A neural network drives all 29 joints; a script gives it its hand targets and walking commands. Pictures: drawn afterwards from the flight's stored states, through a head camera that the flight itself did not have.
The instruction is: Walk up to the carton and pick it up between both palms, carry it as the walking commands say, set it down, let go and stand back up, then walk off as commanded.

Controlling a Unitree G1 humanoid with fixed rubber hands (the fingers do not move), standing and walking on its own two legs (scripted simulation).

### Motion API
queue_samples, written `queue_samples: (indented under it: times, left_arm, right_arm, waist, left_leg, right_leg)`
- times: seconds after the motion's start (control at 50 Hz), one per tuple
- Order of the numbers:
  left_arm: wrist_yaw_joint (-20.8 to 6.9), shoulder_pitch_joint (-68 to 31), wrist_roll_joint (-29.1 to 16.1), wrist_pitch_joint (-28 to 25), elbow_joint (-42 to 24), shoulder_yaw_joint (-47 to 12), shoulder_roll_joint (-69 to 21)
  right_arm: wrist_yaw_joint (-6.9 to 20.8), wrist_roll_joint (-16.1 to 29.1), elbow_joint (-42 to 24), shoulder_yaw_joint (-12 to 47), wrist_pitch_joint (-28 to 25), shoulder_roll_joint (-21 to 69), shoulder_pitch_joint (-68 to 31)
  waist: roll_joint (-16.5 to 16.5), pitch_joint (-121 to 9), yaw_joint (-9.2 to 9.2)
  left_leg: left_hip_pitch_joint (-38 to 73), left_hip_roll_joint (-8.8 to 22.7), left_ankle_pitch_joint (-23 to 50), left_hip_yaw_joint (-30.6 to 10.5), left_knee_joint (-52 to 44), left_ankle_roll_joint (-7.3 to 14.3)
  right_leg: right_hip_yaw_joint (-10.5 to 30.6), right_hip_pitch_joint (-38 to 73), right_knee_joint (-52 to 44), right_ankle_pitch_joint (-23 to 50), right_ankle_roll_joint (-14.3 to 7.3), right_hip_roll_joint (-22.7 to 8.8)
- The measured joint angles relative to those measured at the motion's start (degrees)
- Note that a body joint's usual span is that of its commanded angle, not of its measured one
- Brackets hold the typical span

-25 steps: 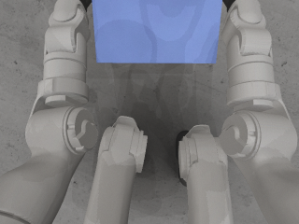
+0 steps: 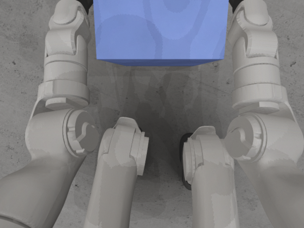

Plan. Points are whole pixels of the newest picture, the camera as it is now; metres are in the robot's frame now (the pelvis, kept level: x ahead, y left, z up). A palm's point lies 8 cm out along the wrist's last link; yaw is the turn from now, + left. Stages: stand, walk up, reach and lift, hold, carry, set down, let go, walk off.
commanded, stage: set down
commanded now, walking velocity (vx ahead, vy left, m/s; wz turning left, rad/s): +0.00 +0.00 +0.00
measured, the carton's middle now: (160, 5) +0.57 +0.05 -0.24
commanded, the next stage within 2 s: none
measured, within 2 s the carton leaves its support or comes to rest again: neither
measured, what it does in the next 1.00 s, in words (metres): stands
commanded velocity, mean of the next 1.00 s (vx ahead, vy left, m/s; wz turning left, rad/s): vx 0.00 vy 0.00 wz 0.00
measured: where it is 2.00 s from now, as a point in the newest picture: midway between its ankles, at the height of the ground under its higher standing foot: (159, 166)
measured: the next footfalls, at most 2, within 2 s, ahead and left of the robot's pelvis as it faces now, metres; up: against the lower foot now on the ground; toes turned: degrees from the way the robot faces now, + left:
none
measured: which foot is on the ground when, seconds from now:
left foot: down 0.00-1.00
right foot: down 0.00-1.00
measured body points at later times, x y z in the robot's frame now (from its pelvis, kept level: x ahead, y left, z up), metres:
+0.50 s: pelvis -0.01 +0.00 -0.01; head +0.36 +0.01 +0.25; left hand +0.55 +0.20 -0.16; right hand +0.57 -0.11 -0.16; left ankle +0.09 +0.11 -0.35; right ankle +0.08 -0.11 -0.35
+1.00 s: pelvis -0.02 +0.00 -0.01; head +0.35 +0.01 +0.24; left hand +0.53 +0.23 -0.17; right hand +0.56 -0.14 -0.18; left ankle +0.09 +0.11 -0.35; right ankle +0.08 -0.11 -0.35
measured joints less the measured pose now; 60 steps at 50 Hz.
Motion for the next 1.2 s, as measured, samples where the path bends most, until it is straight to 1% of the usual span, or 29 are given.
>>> queue_samples:
  times: [0.1,0.34,0.48,0.56,0.62,0.68,0.74,0.8,0.84,0.9,0.96,1.02,1.12,1.2]
  left_arm:
    - [0.1,0.1,-1.1,-0.6,-0.1,-0.6,0.3]
    - [0.2,-1.1,-1.2,-1.2,2.3,-1.2,1.2]
    - [0.6,-2.1,-1.6,-3.0,5.2,-2.6,2.2]
    - [1.6,-2.7,-2.5,-5.0,7.8,-4.6,3.2]
    - [3.1,-2.4,-5.1,-6.0,10.5,-7.7,4.5]
    - [5.0,-1.9,-9.2,-7.2,11.4,-10.7,6.1]
    - [6.1,-2.1,-13.1,-7.6,12.0,-13.6,8.1]
    - [6.4,-2.8,-16.4,-7.7,13.2,-16.0,10.1]
    - [6.3,-3.6,-18.0,-7.7,14.3,-17.2,11.1]
    - [5.9,-4.8,-19.0,-7.9,16.4,-18.0,11.8]
    - [5.5,-5.4,-19.0,-8.2,17.7,-17.8,12.0]
    - [5.4,-4.9,-18.9,-8.1,16.6,-17.5,12.0]
    - [6.0,-2.1,-19.2,-6.3,10.2,-17.8,11.7]
    - [6.2,0.1,-18.4,-4.3,7.0,-17.3,11.1]
  right_arm:
    - [0.0,1.2,0.0,0.7,-0.6,-0.3,0.1]
    - [-0.1,1.3,2.5,1.3,-1.2,-1.3,-1.1]
    - [-0.1,1.9,5.5,3.1,-2.9,-2.9,-2.1]
    - [-0.6,3.1,8.5,5.8,-4.0,-4.3,-2.9]
    - [-1.8,5.7,11.0,9.2,-4.3,-5.5,-2.4]
    - [-3.2,9.9,11.4,12.4,-5.0,-6.9,-1.7]
    - [-3.7,14.2,11.8,15.7,-5.2,-9.3,-2.0]
    - [-3.7,17.4,12.7,18.6,-5.2,-11.7,-3.1]
    - [-3.6,18.7,13.6,20.0,-5.2,-12.9,-3.9]
    - [-3.2,19.7,15.1,20.8,-5.3,-13.8,-4.7]
    - [-2.9,19.6,15.9,20.6,-5.4,-13.8,-4.9]
    - [-2.9,19.4,14.5,20.1,-5.2,-13.5,-4.4]
    - [-3.9,19.4,8.2,19.8,-3.4,-13.1,-1.8]
    - [-4.1,18.5,5.9,18.6,-1.6,-12.6,0.1]
  waist:
    - [-0.1,0.9,0.05]
    - [-0.2,2.3,0.12]
    - [-0.3,2.8,0.26]
    - [-0.2,3.6,0.24]
    - [0.1,4.8,0.10]
    - [0.4,6.3,-0.11]
    - [0.6,7.8,-0.15]
    - [0.9,8.5,-0.15]
    - [1.0,8.5,-0.20]
    - [1.0,7.9,-0.18]
    - [0.8,7.2,-0.08]
    - [0.8,6.7,-0.06]
    - [0.9,5.3,-0.25]
    - [0.7,2.1,-0.41]
  left_leg:
    - [0.3,0.1,-0.1,0.0,0.7,-0.1]
    - [0.8,0.4,0.0,0.1,2.0,-0.1]
    - [0.9,0.6,0.3,0.2,2.3,0.0]
    - [1.4,0.7,0.6,0.3,2.2,0.1]
    - [2.1,0.6,0.9,0.3,1.8,0.1]
    - [2.4,0.5,1.4,0.2,1.5,0.3]
    - [2.5,0.7,2.0,0.4,1.5,0.5]
    - [2.5,1.1,2.3,0.7,1.9,0.7]
    - [2.3,1.2,2.5,1.0,2.1,0.9]
    - [1.9,1.5,2.6,1.2,2.4,1.1]
    - [1.4,1.7,2.7,1.3,2.5,1.1]
    - [1.1,1.9,2.8,1.3,2.4,1.2]
    - [1.8,1.7,2.8,1.1,1.1,1.2]
    - [3.0,1.6,2.7,0.9,-1.6,1.3]
  right_leg:
    - [-0.2,0.3,0.6,0.0,-0.1,-0.1]
    - [-0.5,0.6,2.0,0.1,-0.2,-0.2]
    - [-0.5,0.8,2.2,0.4,-0.1,-0.3]
    - [-0.5,1.4,2.1,0.7,0.1,-0.3]
    - [-0.6,2.2,1.7,0.8,0.1,-0.6]
    - [-0.7,2.7,1.4,1.2,0.1,-0.9]
    - [-0.8,2.9,1.4,1.7,0.1,-1.2]
    - [-0.8,2.8,1.8,2.0,0.1,-1.4]
    - [-0.7,2.6,2.2,2.1,0.0,-1.6]
    - [-0.8,2.1,2.5,2.2,-0.2,-1.9]
    - [-1.0,1.6,2.7,2.3,-0.4,-2.1]
    - [-1.1,1.3,2.6,2.3,-0.6,-2.4]
    - [-1.4,2.2,1.3,2.0,-0.9,-3.0]
    - [-1.4,3.6,-1.4,1.9,-1.1,-3.3]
